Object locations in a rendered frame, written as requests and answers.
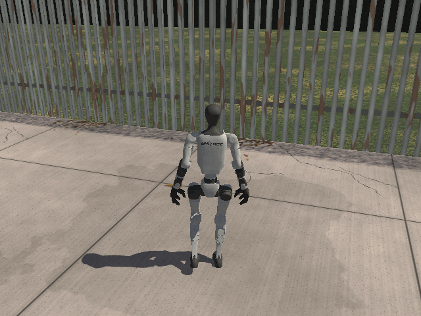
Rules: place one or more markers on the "robot left forearm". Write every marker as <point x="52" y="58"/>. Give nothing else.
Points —
<point x="179" y="176"/>

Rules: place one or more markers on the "right robot upper arm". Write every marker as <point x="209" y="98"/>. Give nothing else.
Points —
<point x="235" y="150"/>

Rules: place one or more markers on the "left robot hand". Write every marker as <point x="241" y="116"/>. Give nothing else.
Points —
<point x="174" y="195"/>

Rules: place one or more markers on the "right robot hand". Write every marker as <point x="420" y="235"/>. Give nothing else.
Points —
<point x="245" y="195"/>

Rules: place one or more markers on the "left robot upper arm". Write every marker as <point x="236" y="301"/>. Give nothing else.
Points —
<point x="188" y="148"/>

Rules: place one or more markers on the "robot right forearm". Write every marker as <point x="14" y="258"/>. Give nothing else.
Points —
<point x="241" y="177"/>

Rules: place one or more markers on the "robot left foot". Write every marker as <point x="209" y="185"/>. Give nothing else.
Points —
<point x="194" y="261"/>

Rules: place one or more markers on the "humanoid robot head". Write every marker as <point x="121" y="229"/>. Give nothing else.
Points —
<point x="212" y="114"/>

